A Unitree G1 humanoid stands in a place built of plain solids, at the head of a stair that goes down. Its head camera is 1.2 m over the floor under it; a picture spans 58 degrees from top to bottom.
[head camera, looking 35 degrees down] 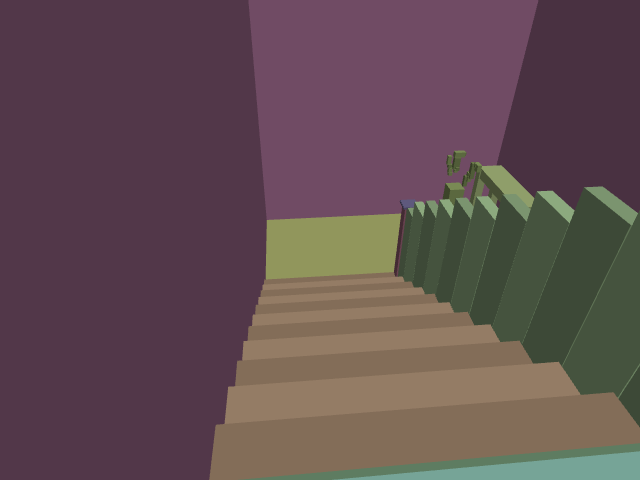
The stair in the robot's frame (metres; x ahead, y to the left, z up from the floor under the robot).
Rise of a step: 0.17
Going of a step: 0.28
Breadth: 1.44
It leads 5 degrees to the left of straight ahead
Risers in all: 12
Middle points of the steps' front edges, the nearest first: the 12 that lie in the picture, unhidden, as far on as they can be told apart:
0.64 -0.38 0.00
0.92 -0.36 -0.17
1.19 -0.33 -0.33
1.47 -0.31 -0.50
1.74 -0.29 -0.67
2.01 -0.26 -0.83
2.29 -0.24 -1.00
2.56 -0.21 -1.17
2.83 -0.19 -1.34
3.11 -0.16 -1.50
3.38 -0.14 -1.67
3.66 -0.11 -1.84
